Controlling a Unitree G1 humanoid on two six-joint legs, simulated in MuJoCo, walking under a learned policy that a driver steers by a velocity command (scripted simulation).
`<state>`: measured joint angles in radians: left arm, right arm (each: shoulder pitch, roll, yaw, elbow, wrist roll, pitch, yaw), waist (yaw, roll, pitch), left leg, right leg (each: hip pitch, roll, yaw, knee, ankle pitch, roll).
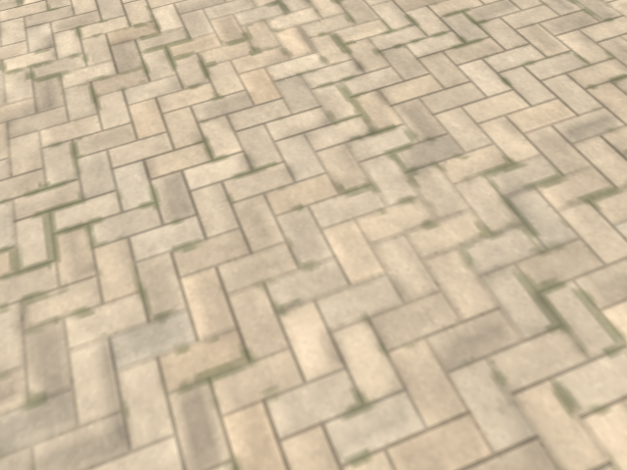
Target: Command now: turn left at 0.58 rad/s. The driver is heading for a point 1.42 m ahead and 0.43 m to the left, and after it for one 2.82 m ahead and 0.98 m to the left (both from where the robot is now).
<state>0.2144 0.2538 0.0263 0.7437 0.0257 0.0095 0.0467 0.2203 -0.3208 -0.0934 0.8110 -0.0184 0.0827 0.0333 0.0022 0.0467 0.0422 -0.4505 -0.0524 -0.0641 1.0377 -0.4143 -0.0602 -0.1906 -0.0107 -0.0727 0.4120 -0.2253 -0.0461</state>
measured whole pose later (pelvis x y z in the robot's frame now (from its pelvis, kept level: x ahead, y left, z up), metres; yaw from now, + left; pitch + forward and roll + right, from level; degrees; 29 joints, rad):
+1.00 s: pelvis -0.01 +0.00 +0.00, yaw +30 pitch -1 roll +2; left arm 0.20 0.25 0.01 0.74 0.02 0.01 0.03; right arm 0.21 -0.33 -0.07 0.82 -0.01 0.07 0.01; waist 0.01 0.05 0.07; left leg -0.34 -0.11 -0.16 0.90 -0.43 -0.04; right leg -0.20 0.03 0.02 0.41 -0.21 -0.05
